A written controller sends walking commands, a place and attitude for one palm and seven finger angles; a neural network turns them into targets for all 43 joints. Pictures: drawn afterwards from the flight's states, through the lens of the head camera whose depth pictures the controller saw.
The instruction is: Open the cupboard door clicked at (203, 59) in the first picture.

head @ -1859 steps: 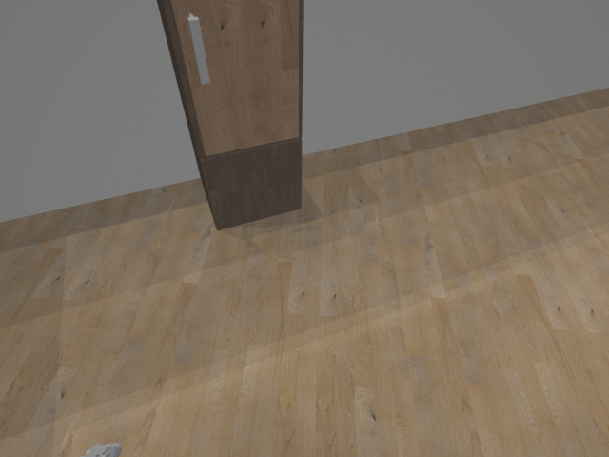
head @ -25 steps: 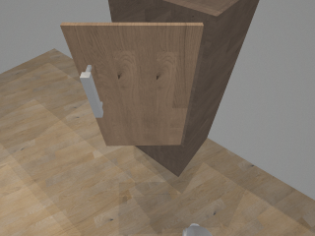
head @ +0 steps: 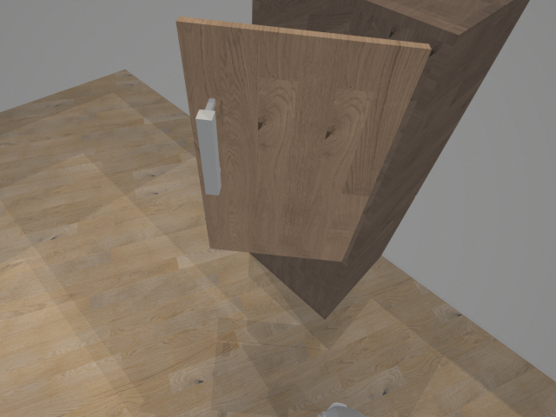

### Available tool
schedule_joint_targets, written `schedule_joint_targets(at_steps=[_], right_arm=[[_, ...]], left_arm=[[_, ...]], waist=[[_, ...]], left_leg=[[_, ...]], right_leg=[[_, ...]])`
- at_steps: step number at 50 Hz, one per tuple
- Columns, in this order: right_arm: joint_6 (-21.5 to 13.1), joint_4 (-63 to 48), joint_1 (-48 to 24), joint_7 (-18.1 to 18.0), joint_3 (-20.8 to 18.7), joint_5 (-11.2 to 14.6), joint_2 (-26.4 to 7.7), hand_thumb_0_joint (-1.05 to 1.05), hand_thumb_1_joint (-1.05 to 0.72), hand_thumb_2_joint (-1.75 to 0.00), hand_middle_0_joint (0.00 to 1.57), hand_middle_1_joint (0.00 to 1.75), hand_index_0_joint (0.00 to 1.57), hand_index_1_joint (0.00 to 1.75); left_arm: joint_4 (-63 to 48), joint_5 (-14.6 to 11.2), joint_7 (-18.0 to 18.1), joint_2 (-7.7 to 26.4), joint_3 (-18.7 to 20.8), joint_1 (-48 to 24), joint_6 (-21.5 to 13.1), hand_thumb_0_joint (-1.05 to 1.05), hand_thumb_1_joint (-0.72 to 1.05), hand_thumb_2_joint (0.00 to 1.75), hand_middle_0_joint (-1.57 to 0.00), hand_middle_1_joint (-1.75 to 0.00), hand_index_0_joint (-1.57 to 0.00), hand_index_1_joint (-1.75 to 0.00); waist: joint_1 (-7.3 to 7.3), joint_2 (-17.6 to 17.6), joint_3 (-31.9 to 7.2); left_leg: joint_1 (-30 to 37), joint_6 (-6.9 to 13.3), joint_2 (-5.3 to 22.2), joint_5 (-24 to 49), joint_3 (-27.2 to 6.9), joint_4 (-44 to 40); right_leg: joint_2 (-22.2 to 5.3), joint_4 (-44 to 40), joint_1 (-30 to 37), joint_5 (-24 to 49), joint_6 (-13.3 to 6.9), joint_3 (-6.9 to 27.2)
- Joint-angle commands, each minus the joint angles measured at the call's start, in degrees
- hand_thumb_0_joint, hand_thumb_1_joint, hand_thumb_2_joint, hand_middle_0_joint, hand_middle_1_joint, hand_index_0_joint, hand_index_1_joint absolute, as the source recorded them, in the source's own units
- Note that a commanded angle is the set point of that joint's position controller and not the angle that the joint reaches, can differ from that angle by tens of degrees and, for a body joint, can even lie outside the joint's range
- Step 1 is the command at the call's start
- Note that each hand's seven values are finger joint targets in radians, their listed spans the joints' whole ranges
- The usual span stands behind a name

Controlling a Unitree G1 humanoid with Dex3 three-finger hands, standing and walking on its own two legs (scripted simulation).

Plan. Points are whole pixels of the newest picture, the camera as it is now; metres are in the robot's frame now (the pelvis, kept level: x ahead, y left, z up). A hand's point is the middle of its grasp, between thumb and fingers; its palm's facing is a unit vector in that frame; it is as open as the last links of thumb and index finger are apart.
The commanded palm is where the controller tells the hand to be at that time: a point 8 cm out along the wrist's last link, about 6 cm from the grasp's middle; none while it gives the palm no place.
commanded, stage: come to a stop and stand still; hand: left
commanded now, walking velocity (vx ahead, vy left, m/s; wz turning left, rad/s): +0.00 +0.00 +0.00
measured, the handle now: (212, 148) +0.54 +0.17 +0.06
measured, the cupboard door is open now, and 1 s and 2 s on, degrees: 39 39 39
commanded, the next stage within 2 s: look again from close up in 0.84 s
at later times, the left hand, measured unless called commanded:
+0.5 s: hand out of the picture -0.04 +0.17 -0.15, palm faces +0.00 -0.98 -0.18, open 7.4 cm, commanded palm none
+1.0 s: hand out of the picture -0.08 +0.16 -0.15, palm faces +0.01 -0.99 -0.15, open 7.3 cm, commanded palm none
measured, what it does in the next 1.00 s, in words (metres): steps on the spot: right foot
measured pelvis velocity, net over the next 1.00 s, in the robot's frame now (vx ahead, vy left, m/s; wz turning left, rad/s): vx -0.04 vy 0.01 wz -0.02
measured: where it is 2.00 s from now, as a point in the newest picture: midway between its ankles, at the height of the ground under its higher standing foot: outside the picture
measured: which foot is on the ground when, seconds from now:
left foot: down 0.00-1.00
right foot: up 0.00-0.26, down 0.28-1.00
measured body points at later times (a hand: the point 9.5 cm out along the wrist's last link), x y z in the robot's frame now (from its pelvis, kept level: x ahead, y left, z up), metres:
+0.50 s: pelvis -0.04 +0.01 +0.02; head -0.04 +0.00 +0.47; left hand -0.04 +0.22 -0.13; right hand -0.04 -0.21 -0.14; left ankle +0.01 +0.11 -0.72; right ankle -0.07 -0.10 -0.72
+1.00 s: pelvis -0.04 +0.01 +0.02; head -0.02 +0.01 +0.47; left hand -0.08 +0.21 -0.14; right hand -0.08 -0.19 -0.14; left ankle +0.01 +0.11 -0.72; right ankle -0.07 -0.10 -0.72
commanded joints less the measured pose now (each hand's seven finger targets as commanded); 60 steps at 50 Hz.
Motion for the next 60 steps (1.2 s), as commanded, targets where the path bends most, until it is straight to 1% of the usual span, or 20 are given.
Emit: schedule_joint_targets(at_steps=[1, 3, 5, 10, 13, 14, 15, 16, 18, 24, 28, 40, 46, 47, 48, 50, 51, 53, 56, 60], right_arm=[[-0.5, -3.5, -1.0, -1.2, -0.8, -0.8, -8.4, 0.0, -0.9, -0.9, 0.2, 0.3, 0.2, 0.3], [-0.9, -3.4, -1.5, -1.4, -0.1, -0.5, -7.1, 0.0, -0.9, -0.9, 0.2, 0.3, 0.2, 0.3], [-1.1, -2.2, 1.4, -1.5, 0.0, 0.0, -6.7, 0.0, -0.9, -0.9, 0.2, 0.3, 0.2, 0.3], [-1.2, 1.5, 7.5, -1.7, -0.1, 0.3, -6.5, 0.0, -0.9, -0.9, 0.2, 0.3, 0.2, 0.3], [-1.5, 3.2, 7.4, -1.4, 0.2, 1.2, -6.2, 0.0, -0.9, -0.9, 0.2, 0.3, 0.2, 0.3], [-1.7, 3.5, 7.5, -1.2, 0.4, 1.7, -4.7, 0.0, -0.9, -0.9, 0.2, 0.3, 0.2, 0.3], [-1.6, 3.4, 6.3, -1.0, 0.9, 1.8, -3.5, 0.0, -0.9, -0.9, 0.2, 0.3, 0.2, 0.3], [-1.6, 3.6, 6.2, -0.7, 1.2, 1.7, -2.9, 0.0, -0.9, -0.9, 0.2, 0.3, 0.2, 0.3], [-1.3, 5.2, 6.1, -0.9, 1.3, 1.1, -3.3, 0.0, -0.9, -0.9, 0.2, 0.3, 0.2, 0.3], [-0.6, 8.4, 7.3, -0.5, 1.9, 0.9, -3.0, 0.0, -0.9, -0.9, 0.2, 0.3, 0.2, 0.3], [-0.2, 9.3, 8.9, -0.5, 2.0, 0.7, -2.1, 0.0, -0.9, -0.9, 0.2, 0.3, 0.2, 0.3], [-0.6, 10.2, 12.6, -1.0, 1.9, 0.6, -0.2, 0.0, -0.9, -0.9, 0.2, 0.3, 0.2, 0.3], [-1.2, 10.5, 12.3, -1.3, 2.0, 1.0, 0.0, 0.0, -0.9, -0.9, 0.2, 0.3, 0.2, 0.3], [-2.2, 5.8, 5.6, -0.2, 2.9, 0.9, -2.5, 0.0, -0.9, -0.9, 0.2, 0.3, 0.2, 0.3], [-1.3, 4.4, 9.5, 0.4, 2.7, 0.8, -0.4, 0.0, -0.9, -0.9, 0.2, 0.3, 0.2, 0.3], [-1.1, 5.5, 13.1, 0.7, 2.6, 0.2, -0.2, 0.0, -0.9, -0.9, 0.2, 0.3, 0.2, 0.3], [-1.6, 5.2, 14.0, 0.6, 2.9, 0.1, 0.3, 0.0, -0.9, -0.9, 0.2, 0.3, 0.2, 0.3], [-2.2, 4.5, 13.5, 0.3, 3.1, 0.3, -0.8, 0.0, -0.9, -0.9, 0.2, 0.3, 0.2, 0.3], [-2.8, 3.7, 11.2, -0.1, 3.3, 0.6, -1.8, 0.0, -0.9, -0.9, 0.2, 0.3, 0.2, 0.3], [-2.8, 3.9, 10.5, -0.2, 3.3, 0.7, -3.1, 0.0, -0.9, -0.9, 0.2, 0.3, 0.2, 0.3]], left_arm=[[-3.1, 0.5, -0.4, 3.2, 1.1, 3.1, 0.2, 0.0, 0.9, 0.9, -0.2, -0.3, -0.2, -0.3], [-0.8, 0.5, -0.5, 2.6, 0.7, 7.7, -0.4, 0.0, 0.9, 0.9, -0.2, -0.3, -0.2, -0.3], [0.0, 0.2, -0.5, 2.0, -0.1, 8.6, -1.2, 0.0, 0.9, 0.9, -0.2, -0.3, -0.2, -0.3], [0.4, -0.2, -0.1, 0.8, -1.9, 6.8, -2.1, 0.0, 0.9, 0.9, -0.2, -0.3, -0.2, -0.3], [4.0, -0.4, 0.4, 1.2, -2.3, 12.6, -3.4, 0.0, 0.9, 0.9, -0.2, -0.3, -0.2, -0.3], [5.0, -0.3, 0.8, 2.6, -2.4, 12.8, -3.8, 0.0, 0.9, 0.9, -0.2, -0.3, -0.2, -0.3], [5.1, -0.3, 0.9, 3.2, -2.6, 12.3, -4.0, 0.0, 0.9, 0.9, -0.2, -0.3, -0.2, -0.3], [5.1, -0.5, 0.9, 3.5, -2.7, 11.4, -4.1, 0.0, 0.9, 0.9, -0.2, -0.3, -0.2, -0.3], [6.0, -0.5, 0.9, 2.0, -3.1, 11.6, -4.6, 0.0, 0.9, 0.9, -0.2, -0.3, -0.2, -0.3], [6.5, -0.6, 0.8, 1.1, -3.5, 11.0, -3.9, 0.0, 0.9, 0.9, -0.2, -0.3, -0.2, -0.3], [6.8, -0.5, 0.7, 1.0, -3.4, 12.1, -3.7, 0.0, 0.9, 0.9, -0.2, -0.3, -0.2, -0.3], [7.1, -0.6, 0.5, -1.0, -3.2, 14.7, -3.9, 0.0, 0.9, 0.9, -0.2, -0.3, -0.2, -0.3], [7.9, -0.6, 0.7, -2.3, -3.5, 16.1, -4.2, 0.0, 0.9, 0.9, -0.2, -0.3, -0.2, -0.3], [8.4, 0.6, 2.3, 0.3, -4.5, 17.4, -6.1, 0.0, 0.9, 0.9, -0.2, -0.3, -0.2, -0.3], [5.3, -0.1, 1.8, 2.7, -3.9, 13.9, -6.3, 0.0, 0.9, 0.9, -0.2, -0.3, -0.2, -0.3], [4.1, -0.3, 1.4, 2.0, -3.8, 11.5, -6.5, 0.0, 0.9, 0.9, -0.2, -0.3, -0.2, -0.3], [3.7, -0.3, 1.4, 1.3, -3.8, 11.6, -6.9, 0.0, 0.9, 0.9, -0.2, -0.3, -0.2, -0.3], [4.1, -0.4, 1.2, -0.1, -4.0, 12.7, -6.6, 0.0, 0.9, 0.9, -0.2, -0.3, -0.2, -0.3], [4.8, -0.3, 1.1, -1.1, -4.2, 14.4, -6.2, 0.0, 0.9, 0.9, -0.2, -0.3, -0.2, -0.3], [4.5, -0.4, 1.1, -0.4, -4.2, 14.0, -5.8, 0.0, 0.9, 0.9, -0.2, -0.3, -0.2, -0.3]], waist=[[1.12, 15.3, 3.4], [1.95, 10.1, 0.9], [0.75, 9.2, -2.8], [-2.38, 9.9, -6.4], [-0.27, 6.3, -9.0], [-1.13, 2.2, -8.0], [-1.35, -1.2, -5.6], [-1.72, -0.3, -4.5], [-1.67, -5.1, -5.1], [-1.59, -0.1, 3.3], [-1.34, 1.7, 5.4], [-1.21, 2.2, 2.5], [-0.86, 2.8, 1.6], [1.25, 2.7, 3.1], [-3.14, 1.1, 0.2], [-4.54, 3.2, -1.0], [-4.1, 6.3, -2.1], [-3.06, 5.7, -2.4], [-1.12, 4.0, 0.1], [-0.89, -0.1, 0.6]], left_leg=[[-14.5, 5.8, 14.4, -0.5, -16.5, -30.7], [-6.2, 6.0, 11.2, 6.3, -11.3, -27.2], [3.8, 6.5, 9.9, 14.0, -9.0, -25.1], [15.1, 9.4, 12.9, 28.7, -12.3, -22.8], [13.1, 5.6, 9.6, 31.6, -9.6, -17.8], [8.8, 3.0, 7.2, 26.9, -6.9, -16.3], [6.7, 1.3, 4.7, 21.1, -4.6, -16.6], [6.9, 0.7, 3.8, 18.8, -4.2, -18.3], [10.1, 0.6, 4.4, 21.6, -3.6, -18.0], [7.8, 0.4, 4.2, 7.9, -4.6, -22.8], [5.2, 0.3, 3.8, 3.2, -4.8, -23.3], [4.2, 0.6, 4.1, 3.6, -5.6, -22.7], [5.2, 0.9, 4.9, 7.4, -6.0, -22.7], [0.2, -0.4, 4.3, 12.7, -4.2, -9.7], [1.6, -0.3, 2.1, 3.2, -3.5, -8.9], [2.3, 0.3, 1.7, 5.9, -3.2, -8.2], [3.5, 0.6, 1.8, 9.3, -3.7, -9.6], [1.8, 1.8, 3.3, 9.6, -6.1, -13.1], [-0.8, 3.3, 4.5, 12.3, -7.9, -15.8], [0.7, 3.3, 4.3, 14.3, -7.6, -16.7]], right_leg=[[3.5, 19.7, 1.8, -5.2, -0.7, 7.0], [4.0, 22.5, -0.6, -1.8, 0.0, 6.4], [3.7, 17.7, -1.7, -2.2, 0.8, 5.0], [2.2, -4.7, 5.1, -8.3, 0.9, 2.4], [1.6, -22.5, 16.9, 8.3, 0.2, 2.7], [-1.6, -22.6, 20.2, 15.0, -1.3, 6.8], [-4.6, -21.8, 18.6, 20.6, -2.8, 9.6], [-6.0, -21.0, 17.4, 22.2, -3.7, 8.7], [-3.5, -19.9, 15.9, 22.3, -3.4, 8.0], [-1.8, -24.9, 9.1, -1.5, -2.6, 7.8], [-1.3, -26.0, 7.5, -6.4, -2.6, 8.0], [-0.7, -24.4, 8.3, -4.7, -3.1, 7.3], [-0.4, -22.9, 10.5, 2.5, -2.9, 6.6], [-2.3, -23.9, 10.7, 13.4, -3.4, 9.0], [-4.9, -26.9, 6.6, -7.4, -5.2, 11.3], [-3.4, -24.0, 5.3, -9.7, -6.5, 9.8], [-2.8, -21.8, 6.7, -3.5, -6.6, 8.0], [-0.1, -17.9, 8.9, -1.7, -5.6, 6.2], [1.0, -16.1, 11.8, 3.1, -4.6, 4.7], [0.6, -16.3, 12.4, 4.6, -3.9, 4.8]])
